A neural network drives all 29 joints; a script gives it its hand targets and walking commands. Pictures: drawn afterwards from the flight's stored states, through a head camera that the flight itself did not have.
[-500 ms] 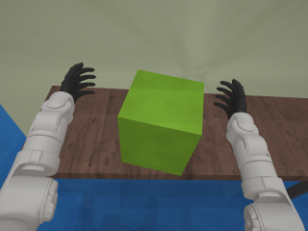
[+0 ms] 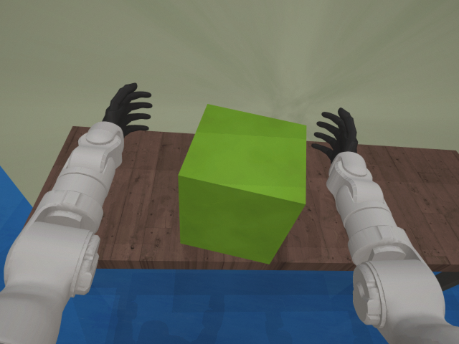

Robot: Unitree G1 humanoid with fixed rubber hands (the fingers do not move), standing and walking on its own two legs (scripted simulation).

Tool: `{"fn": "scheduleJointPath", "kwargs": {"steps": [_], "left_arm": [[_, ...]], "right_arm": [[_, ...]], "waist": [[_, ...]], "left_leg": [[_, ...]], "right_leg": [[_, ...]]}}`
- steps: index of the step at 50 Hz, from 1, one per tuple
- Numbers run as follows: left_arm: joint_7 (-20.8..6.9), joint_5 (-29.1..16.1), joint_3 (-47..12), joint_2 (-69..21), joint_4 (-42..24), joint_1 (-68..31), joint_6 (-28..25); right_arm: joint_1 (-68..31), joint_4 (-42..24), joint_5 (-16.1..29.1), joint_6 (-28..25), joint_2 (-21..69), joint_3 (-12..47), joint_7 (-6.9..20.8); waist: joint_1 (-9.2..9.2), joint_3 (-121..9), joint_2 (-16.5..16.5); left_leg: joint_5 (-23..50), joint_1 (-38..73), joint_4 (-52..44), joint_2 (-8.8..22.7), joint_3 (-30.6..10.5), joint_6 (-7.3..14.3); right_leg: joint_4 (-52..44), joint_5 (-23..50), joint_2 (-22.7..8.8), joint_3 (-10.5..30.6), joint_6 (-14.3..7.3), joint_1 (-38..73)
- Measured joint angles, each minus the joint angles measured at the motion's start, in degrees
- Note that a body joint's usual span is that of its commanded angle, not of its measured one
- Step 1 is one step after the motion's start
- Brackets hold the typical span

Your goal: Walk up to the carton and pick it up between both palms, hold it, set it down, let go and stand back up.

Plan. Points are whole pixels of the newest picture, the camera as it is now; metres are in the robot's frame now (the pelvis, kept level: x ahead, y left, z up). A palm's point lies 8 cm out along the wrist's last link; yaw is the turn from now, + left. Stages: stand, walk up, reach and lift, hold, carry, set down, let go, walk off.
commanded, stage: reach and lift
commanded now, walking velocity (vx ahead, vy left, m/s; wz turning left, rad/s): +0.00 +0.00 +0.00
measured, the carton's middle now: (239, 187) +0.43 -0.10 -0.01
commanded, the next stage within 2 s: none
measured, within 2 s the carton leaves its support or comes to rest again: neither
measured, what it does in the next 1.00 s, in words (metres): stands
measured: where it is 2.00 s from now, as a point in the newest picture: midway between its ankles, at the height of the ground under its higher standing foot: outside the picture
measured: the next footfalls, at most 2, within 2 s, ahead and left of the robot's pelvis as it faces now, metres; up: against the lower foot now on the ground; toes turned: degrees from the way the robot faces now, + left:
none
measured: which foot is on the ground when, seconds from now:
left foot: down 0.00-1.00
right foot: down 0.00-1.00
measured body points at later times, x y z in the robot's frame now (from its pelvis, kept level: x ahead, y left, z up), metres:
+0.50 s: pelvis -0.02 +0.00 -0.02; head +0.07 +0.01 +0.42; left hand +0.48 +0.12 +0.04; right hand +0.40 -0.25 +0.04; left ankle +0.02 +0.12 -0.74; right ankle -0.02 -0.13 -0.74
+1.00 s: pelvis -0.02 +0.01 -0.03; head +0.08 +0.04 +0.41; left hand +0.48 +0.09 +0.03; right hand +0.40 -0.23 +0.04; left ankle +0.02 +0.12 -0.74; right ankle -0.02 -0.13 -0.74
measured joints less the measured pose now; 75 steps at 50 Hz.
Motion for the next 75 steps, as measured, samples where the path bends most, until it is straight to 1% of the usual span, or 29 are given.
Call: {"fn": "scheduleJointPath", "kwargs": {"steps": [6, 9, 12, 17, 21, 25, 30, 34, 40, 46, 48, 51, 52, 54, 56, 59, 63, 67, 71, 75], "left_arm": [[-0.05, 1.70, 1.20, -2.34, 4.20, 3.11, -5.16], [0.29, 1.38, 1.09, -3.03, 6.64, 4.45, -8.87], [1.10, 0.65, 0.78, -3.50, 8.83, 4.70, -12.99], [1.56, -1.06, -0.86, -3.53, 15.33, 0.94, -19.15], [1.26, -2.56, -2.78, -3.36, 20.24, -2.64, -22.24], [0.66, -2.23, -2.80, -3.80, 23.30, -4.46, -24.10], [0.66, 0.10, -0.83, -5.29, 21.42, -2.89, -25.44], [1.45, 2.20, 0.42, -6.13, 18.77, -1.24, -25.95], [2.52, 3.85, 1.12, -6.86, 18.02, -1.80, -25.50], [2.87, 5.60, 1.63, -7.91, 17.62, -2.76, -25.19], [2.81, 6.72, 2.20, -8.81, 17.46, -2.98, -25.26], [2.44, 9.78, 4.28, -10.97, 17.79, -3.48, -25.54], [2.60, 11.02, 5.42, -11.84, 18.10, -3.73, -25.58], [4.06, 13.54, 9.09, -12.78, 19.13, -4.24, -25.61], [4.37, 16.36, 12.29, -13.24, 19.39, -4.33, -25.70], [4.58, 19.96, 16.20, -14.00, 19.40, -4.09, -26.27], [4.90, 24.76, 22.49, -15.24, 20.44, -3.89, -28.18], [4.20, 28.16, 25.60, -16.01, 20.74, -2.35, -30.33], [3.84, 30.57, 27.49, -16.75, 19.48, 0.15, -30.76], [3.88, 31.07, 27.83, -17.43, 17.97, 2.56, -30.75]], "right_arm": [[2.94, 4.00, 0.32, -4.17, 0.36, 1.12, 0.51], [4.41, 4.65, -0.06, -6.41, 1.14, 0.79, 0.57], [5.16, 4.45, -0.71, -8.79, 1.85, 0.15, 0.82], [2.64, 7.32, -2.76, -11.70, 2.44, -0.67, 1.22], [-0.17, 10.63, -3.39, -13.87, 2.90, -1.01, 0.90], [-1.74, 13.94, -3.25, -16.48, 3.23, -1.07, 0.52], [-0.71, 15.03, -1.87, -19.66, 3.86, -1.18, 0.50], [-0.10, 14.61, -1.64, -21.15, 4.46, -2.12, 0.83], [-0.98, 13.51, -2.85, -20.84, 4.60, -3.58, 1.12], [-2.03, 14.24, -5.43, -20.20, 5.05, -6.08, 1.32], [-2.20, 14.63, -6.81, -20.47, 5.56, -7.27, 1.61], [-2.36, 15.28, -9.75, -21.40, 6.92, -9.43, 2.30], [-2.49, 15.50, -10.87, -21.71, 7.57, -10.48, 2.34], [-2.55, 15.95, -13.38, -22.45, 8.59, -13.34, 1.95], [-2.26, 15.71, -16.44, -23.36, 9.45, -15.93, 2.12], [-1.18, 13.78, -21.34, -24.11, 11.15, -20.46, 2.45], [1.06, 9.11, -29.62, -25.07, 14.88, -28.52, 2.92], [3.54, 5.61, -36.22, -26.76, 18.10, -34.21, 3.63], [5.36, 4.69, -39.73, -27.46, 19.04, -36.09, 4.66], [6.53, 4.71, -41.20, -27.58, 19.16, -36.28, 5.35]], "waist": [[0.31, 1.03, 0.10], [0.48, 0.65, 0.73], [1.03, -0.86, 1.72], [1.60, -2.86, 3.00], [1.23, -4.10, 3.36], [0.46, -4.83, 3.11], [-0.03, -5.64, 2.34], [-0.26, -6.26, 2.31], [0.30, -6.67, 2.34], [0.36, -6.92, 2.82], [0.24, -6.86, 2.98], [0.06, -6.43, 3.01], [0.02, -6.08, 2.95], [0.11, -5.24, 2.67], [0.41, -4.39, 2.27], [0.94, -3.48, 1.82], [1.63, -1.50, 1.17], [1.70, -0.48, 1.19], [1.75, 0.45, 1.50], [1.63, 0.95, 1.86]], "left_leg": [[-0.56, 0.00, 0.93, 0.23, -0.04, -0.17], [-0.48, -1.83, 1.47, 0.17, -0.10, -0.19], [-0.39, -5.36, 2.50, 0.16, -0.08, -0.21], [-0.23, -11.43, 4.59, -0.20, -0.42, -0.14], [-0.30, -15.88, 6.47, -0.62, -0.84, -0.16], [-0.86, -19.35, 8.58, -0.63, -1.20, -0.25], [-1.68, -22.25, 10.62, -0.21, -1.43, -0.39], [-2.10, -24.01, 11.76, 0.03, -1.66, -0.34], [-2.23, -25.29, 12.41, -0.07, -1.49, 0.07], [-2.10, -25.23, 12.17, -0.41, -1.52, 0.52], [-2.07, -24.89, 11.97, -0.47, -1.54, 0.62], [-2.00, -23.92, 11.51, -0.50, -1.49, 0.74], [-1.97, -23.40, 11.29, -0.50, -1.42, 0.79], [-1.87, -22.20, 10.75, -0.45, -1.13, 0.87], [-1.72, -20.92, 10.05, -0.37, -0.74, 0.91], [-1.31, -19.23, 8.74, -0.41, -0.33, 0.96], [-0.41, -15.91, 6.23, -0.76, -0.08, 1.01], [0.09, -12.91, 4.24, -1.13, -0.33, 0.96], [0.15, -9.60, 2.62, -1.20, -0.36, 0.94], [0.10, -6.77, 1.24, -1.23, -0.32, 0.86]], "right_leg": [[1.00, -0.50, 0.23, -0.05, -0.16, -0.12], [2.16, -0.76, 0.18, -0.13, -0.18, -2.23], [3.83, -0.98, 0.18, -0.10, -0.17, -6.10], [7.27, -1.66, -0.09, -0.42, -0.13, -12.68], [10.24, -2.51, -0.46, -0.85, -0.12, -17.44], [12.45, -3.20, -0.41, -1.16, -0.22, -20.88], [13.73, -3.54, 0.06, -1.28, -0.28, -23.48], [13.96, -3.46, 0.35, -1.42, -0.19, -24.83], [14.05, -3.19, 0.27, -1.17, 0.22, -25.95], [13.13, -2.75, -0.05, -1.18, 0.68, -25.55], [12.62, -2.55, -0.10, -1.20, 0.79, -25.06], [11.77, -2.24, -0.15, -1.16, 0.92, -23.95], [11.47, -2.13, -0.16, -1.09, 0.95, -23.43], [10.88, -1.88, -0.15, -0.82, 1.01, -22.35], [10.24, -1.59, -0.12, -0.45, 1.04, -21.26], [9.21, -1.17, -0.24, -0.11, 1.05, -19.84], [7.33, -0.58, -0.67, -0.03, 1.04, -16.84], [5.50, -0.33, -1.08, -0.48, 0.98, -13.77], [3.51, -0.08, -1.23, -0.72, 0.92, -10.27], [1.97, -0.03, -1.32, -0.87, 0.82, -7.37]]}}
